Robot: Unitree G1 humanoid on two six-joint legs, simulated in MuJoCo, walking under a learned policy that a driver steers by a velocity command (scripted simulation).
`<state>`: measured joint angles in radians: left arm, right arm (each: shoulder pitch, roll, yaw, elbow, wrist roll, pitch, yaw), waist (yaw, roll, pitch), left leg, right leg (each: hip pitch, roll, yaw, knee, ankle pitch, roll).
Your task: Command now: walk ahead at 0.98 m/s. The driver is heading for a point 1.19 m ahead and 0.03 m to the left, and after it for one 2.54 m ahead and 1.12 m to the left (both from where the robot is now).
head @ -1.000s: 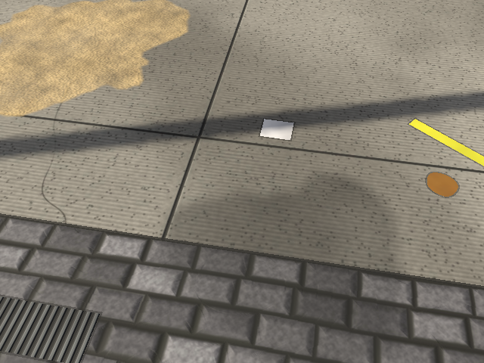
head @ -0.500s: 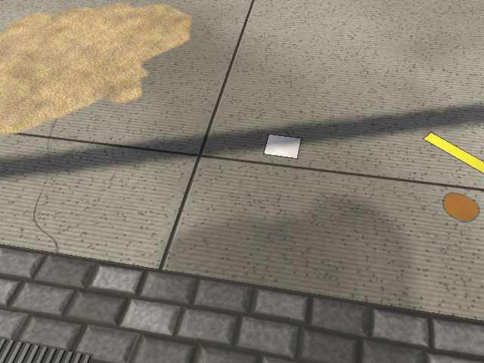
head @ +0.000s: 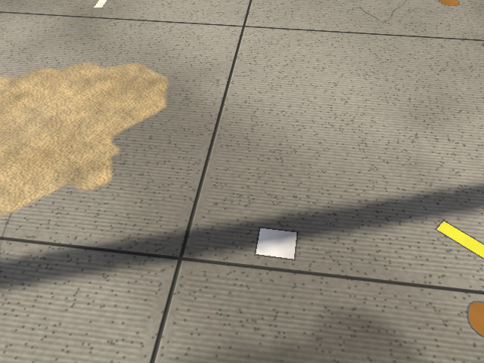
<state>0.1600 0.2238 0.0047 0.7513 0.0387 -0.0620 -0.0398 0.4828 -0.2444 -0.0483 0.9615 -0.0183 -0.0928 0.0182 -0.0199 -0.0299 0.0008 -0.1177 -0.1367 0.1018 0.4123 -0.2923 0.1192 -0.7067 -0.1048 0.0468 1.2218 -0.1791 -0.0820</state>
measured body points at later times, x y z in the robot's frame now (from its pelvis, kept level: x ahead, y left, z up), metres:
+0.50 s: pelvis +0.37 -0.03 +0.01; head +0.42 -0.03 +0.46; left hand +0.36 +0.22 -0.13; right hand +0.50 -0.28 -0.12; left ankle +0.44 +0.12 -0.67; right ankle +0.42 -0.10 -0.73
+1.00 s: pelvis +0.49 +0.00 +0.02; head +0.48 -0.01 +0.47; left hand +0.55 +0.25 -0.12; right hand +0.50 -0.27 -0.13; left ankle +0.51 +0.09 -0.73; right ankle +0.46 -0.11 -0.72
